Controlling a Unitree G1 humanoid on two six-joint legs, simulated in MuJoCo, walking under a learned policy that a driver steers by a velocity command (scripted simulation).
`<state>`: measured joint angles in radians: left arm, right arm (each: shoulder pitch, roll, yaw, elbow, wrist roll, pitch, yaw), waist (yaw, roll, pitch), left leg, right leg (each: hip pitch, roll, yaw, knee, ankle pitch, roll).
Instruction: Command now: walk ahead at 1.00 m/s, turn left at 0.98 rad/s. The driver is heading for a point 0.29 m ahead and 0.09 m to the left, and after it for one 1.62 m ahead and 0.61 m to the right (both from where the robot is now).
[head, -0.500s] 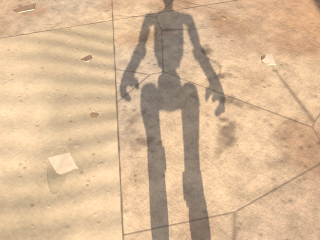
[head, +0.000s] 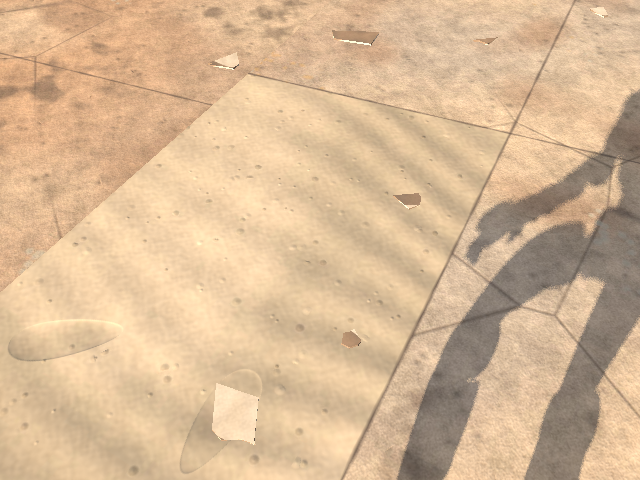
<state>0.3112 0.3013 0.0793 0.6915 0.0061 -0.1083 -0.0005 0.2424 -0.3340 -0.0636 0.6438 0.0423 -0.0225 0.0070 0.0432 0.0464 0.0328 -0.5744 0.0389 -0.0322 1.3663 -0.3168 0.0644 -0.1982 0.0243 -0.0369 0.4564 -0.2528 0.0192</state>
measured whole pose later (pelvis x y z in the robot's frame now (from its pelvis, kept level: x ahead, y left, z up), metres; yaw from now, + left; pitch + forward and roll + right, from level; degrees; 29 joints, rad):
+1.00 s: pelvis +0.87 -0.03 +0.00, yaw -27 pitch -1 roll +1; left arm 0.47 0.23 0.04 0.76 -0.02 -0.07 -0.02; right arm -0.02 -0.25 -0.01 0.57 -0.01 -0.13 0.00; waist 0.09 0.01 0.06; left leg -0.64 0.07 -0.19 0.98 -0.21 -0.03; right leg -0.16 0.19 0.13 0.47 -0.27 -0.16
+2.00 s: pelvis +1.46 -0.58 +0.00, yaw -60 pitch -1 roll -2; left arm 0.41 0.24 0.04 0.81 0.02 -0.13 -0.01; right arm 0.17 -0.30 -0.03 0.74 0.04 -0.07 0.02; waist 0.06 0.04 0.02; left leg -0.85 0.13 -0.06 0.89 0.16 0.02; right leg 0.11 0.10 -0.15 0.24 -0.32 -0.08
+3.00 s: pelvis +2.10 -1.21 -0.03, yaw -5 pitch +0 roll -2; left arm 0.47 0.29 0.05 0.86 0.01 -0.08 0.03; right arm 0.00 -0.29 -0.03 0.54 0.05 -0.04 0.08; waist 0.09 0.03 0.06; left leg -0.72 0.01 0.12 0.79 -0.03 0.13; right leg 0.28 0.01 -0.26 0.32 -0.48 0.06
